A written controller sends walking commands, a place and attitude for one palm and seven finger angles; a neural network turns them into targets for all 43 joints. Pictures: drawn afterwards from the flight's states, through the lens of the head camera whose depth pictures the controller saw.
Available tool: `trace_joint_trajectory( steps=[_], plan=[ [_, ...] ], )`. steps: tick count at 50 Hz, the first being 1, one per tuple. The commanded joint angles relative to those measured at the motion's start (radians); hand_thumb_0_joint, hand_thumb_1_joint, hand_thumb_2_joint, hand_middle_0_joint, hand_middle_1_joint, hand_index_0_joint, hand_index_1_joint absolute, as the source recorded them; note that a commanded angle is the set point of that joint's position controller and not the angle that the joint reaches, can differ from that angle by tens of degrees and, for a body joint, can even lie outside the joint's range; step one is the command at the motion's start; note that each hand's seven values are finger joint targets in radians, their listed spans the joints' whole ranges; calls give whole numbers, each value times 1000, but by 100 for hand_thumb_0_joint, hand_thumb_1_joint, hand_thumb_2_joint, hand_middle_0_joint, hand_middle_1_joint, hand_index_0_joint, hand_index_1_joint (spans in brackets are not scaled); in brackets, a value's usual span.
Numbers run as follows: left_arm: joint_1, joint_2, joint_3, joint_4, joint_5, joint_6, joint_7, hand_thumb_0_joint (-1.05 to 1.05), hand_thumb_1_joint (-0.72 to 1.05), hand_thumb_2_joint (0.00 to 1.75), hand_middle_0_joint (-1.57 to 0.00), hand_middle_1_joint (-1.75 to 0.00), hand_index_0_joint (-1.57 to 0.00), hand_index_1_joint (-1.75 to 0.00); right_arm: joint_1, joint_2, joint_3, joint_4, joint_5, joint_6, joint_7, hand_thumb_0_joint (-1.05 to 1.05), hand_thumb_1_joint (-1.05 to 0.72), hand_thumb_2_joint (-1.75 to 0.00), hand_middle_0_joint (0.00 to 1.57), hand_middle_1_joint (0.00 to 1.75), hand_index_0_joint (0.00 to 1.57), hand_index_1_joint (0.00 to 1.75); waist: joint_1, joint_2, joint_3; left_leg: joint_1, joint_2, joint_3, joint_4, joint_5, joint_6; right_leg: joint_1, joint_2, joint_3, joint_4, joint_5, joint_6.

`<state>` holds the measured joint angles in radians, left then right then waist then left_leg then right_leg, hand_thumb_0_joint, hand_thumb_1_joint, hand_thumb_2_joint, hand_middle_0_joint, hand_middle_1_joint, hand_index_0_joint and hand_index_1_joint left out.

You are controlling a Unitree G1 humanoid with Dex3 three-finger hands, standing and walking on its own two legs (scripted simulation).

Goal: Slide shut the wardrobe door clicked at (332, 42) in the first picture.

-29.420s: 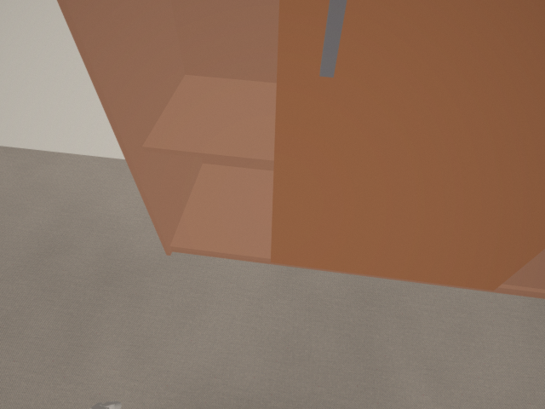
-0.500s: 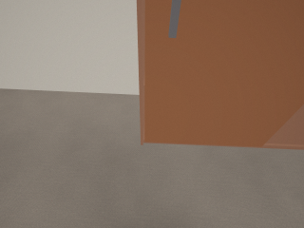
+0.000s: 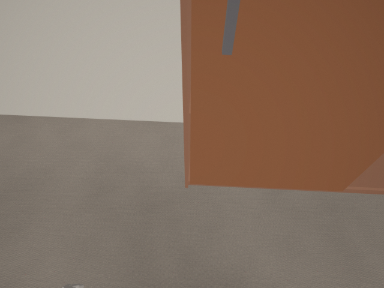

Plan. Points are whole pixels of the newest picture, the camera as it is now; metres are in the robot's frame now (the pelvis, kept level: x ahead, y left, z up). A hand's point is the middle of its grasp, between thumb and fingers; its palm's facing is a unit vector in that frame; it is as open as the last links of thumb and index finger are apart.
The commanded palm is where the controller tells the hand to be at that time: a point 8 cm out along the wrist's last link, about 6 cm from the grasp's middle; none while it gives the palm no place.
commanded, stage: look to check the result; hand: right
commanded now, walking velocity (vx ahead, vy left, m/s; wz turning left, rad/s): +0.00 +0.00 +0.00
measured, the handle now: (231, 12) +0.72 -0.04 +0.23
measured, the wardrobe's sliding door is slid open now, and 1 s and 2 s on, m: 0.01 0.01 0.01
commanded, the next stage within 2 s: stand and wait in 0.40 s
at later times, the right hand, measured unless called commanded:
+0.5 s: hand out of the picture +0.10 -0.22 -0.16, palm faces -0.04 +0.95 -0.32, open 7.4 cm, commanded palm none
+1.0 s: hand out of the picture +0.10 -0.22 -0.16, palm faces -0.05 +0.95 -0.32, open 7.4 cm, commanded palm none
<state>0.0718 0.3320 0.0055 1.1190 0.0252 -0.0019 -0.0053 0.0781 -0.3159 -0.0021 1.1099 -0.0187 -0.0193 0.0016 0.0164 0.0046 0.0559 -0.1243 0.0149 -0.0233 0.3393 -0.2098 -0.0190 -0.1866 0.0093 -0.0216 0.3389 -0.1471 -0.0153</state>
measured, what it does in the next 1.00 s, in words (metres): stands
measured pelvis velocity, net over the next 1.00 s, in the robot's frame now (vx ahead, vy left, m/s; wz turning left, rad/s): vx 0.02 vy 0.01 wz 0.02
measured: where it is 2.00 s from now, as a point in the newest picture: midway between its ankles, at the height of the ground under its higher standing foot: outside the picture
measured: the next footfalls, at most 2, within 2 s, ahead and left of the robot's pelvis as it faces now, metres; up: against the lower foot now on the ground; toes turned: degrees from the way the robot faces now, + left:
none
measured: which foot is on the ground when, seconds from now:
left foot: down 0.00-1.00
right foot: down 0.00-1.00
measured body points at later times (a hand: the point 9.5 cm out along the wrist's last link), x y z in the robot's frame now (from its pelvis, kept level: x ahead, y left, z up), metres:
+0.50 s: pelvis +0.02 +0.01 +0.00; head +0.04 +0.01 +0.45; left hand +0.10 +0.30 -0.14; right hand +0.10 -0.27 -0.14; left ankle -0.02 +0.13 -0.75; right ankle +0.02 -0.11 -0.75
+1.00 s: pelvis +0.02 +0.01 +0.00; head +0.03 +0.01 +0.45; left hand +0.08 +0.31 -0.14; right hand +0.10 -0.27 -0.14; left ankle -0.02 +0.13 -0.75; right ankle +0.02 -0.11 -0.75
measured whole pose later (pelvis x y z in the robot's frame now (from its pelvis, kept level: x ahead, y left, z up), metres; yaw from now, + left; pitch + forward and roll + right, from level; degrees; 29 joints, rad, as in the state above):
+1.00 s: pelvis +0.02 +0.01 +0.00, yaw +1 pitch -1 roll +0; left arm 0.10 0.32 0.00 1.14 0.02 0.00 0.00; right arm 0.12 -0.32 -0.01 1.13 -0.01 -0.02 -0.01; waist 0.01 0.00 0.05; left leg -0.06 -0.01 -0.03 0.29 -0.21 0.00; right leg -0.12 -0.02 -0.03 0.31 -0.16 0.01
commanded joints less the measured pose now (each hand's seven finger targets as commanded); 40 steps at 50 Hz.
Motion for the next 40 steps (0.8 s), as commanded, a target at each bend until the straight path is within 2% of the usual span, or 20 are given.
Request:
trace_joint_trajectory(
  steps=[1,3,4,10,19,22,24,28,29,31,35,40],
  plan=[
    [-30,188,33,-53,-6,-22,18,0,90,90,-20,-30,-20,-30,-12,-202,-42,-48,6,-17,-12,0,-90,-90,20,30,20,30,-6,-12,-129,1,106,-67,-52,184,46,117,-126,106,-26,184,-9],
    [-25,190,32,-52,-5,-21,20,0,90,90,-20,-30,-20,-30,-6,-201,-41,-46,7,-17,-12,0,-90,-90,20,30,20,30,-7,-17,-137,7,108,-64,-52,199,47,127,-127,101,-23,196,-8],
    [-23,189,33,-54,-8,-21,20,0,90,90,-20,-30,-20,-30,0,-205,-43,-46,6,-19,-14,0,-90,-90,20,30,20,30,-6,1,-145,12,105,-66,-52,217,47,136,-128,104,-17,211,-10],
    [-19,183,33,-43,-7,-16,22,0,90,90,-20,-30,-20,-30,3,-198,-42,-38,8,-15,-15,0,-90,-90,20,30,20,30,-4,-3,-110,-1,106,-68,-67,195,49,132,-130,93,-27,175,-6],
    [-15,178,32,-41,-9,-17,25,0,90,90,-20,-30,-20,-30,18,-195,-43,-33,8,-18,-18,0,-90,-90,20,30,20,30,-6,19,-119,13,104,-70,-66,255,49,151,-132,86,-22,209,-6],
    [-14,174,31,-37,-7,-17,25,0,90,90,-20,-30,-20,-30,11,-193,-42,-32,8,-17,-18,0,-90,-90,20,30,20,30,-5,-8,-102,15,106,-71,-69,243,49,139,-131,84,-31,199,-4],
    [-10,174,31,-40,-8,-18,26,0,90,90,-20,-30,-20,-30,19,-192,-44,-35,8,-19,-19,0,-90,-90,20,30,20,30,-7,6,-121,25,104,-72,-68,262,49,150,-132,84,-26,214,-5],
    [-13,172,30,-38,-6,-19,26,0,90,90,-20,-30,-20,-30,16,-192,-43,-34,9,-19,-19,0,-90,-90,20,30,20,30,-5,-5,-110,23,107,-73,-66,279,49,154,-133,79,-29,226,-3],
    [-12,171,32,-40,-8,-18,26,0,90,90,-20,-30,-20,-30,21,-192,-45,-35,8,-20,-20,0,-90,-90,20,30,20,30,-7,20,-110,21,105,-72,-71,283,49,156,-134,82,-27,222,-4],
    [-10,176,33,-40,-7,-18,27,0,90,90,-20,-30,-20,-30,14,-194,-44,-36,9,-21,-20,0,-90,-90,20,30,20,30,-3,13,-112,25,107,-74,-66,303,50,159,-136,77,-26,232,-2],
    [-15,173,33,-37,-7,-17,25,0,90,90,-20,-30,-20,-30,14,-194,-44,-37,9,-19,-20,0,-90,-90,20,30,20,30,-5,7,-84,13,106,-77,-80,260,48,145,-132,79,-36,191,-1],
    [-7,175,33,-38,-7,-19,26,0,90,90,-20,-30,-20,-30,15,-197,-44,-37,9,-22,-20,0,-90,-90,20,30,20,30,-3,-1,-109,29,108,-82,-78,284,50,160,-135,77,-34,206,-1]
  ],
)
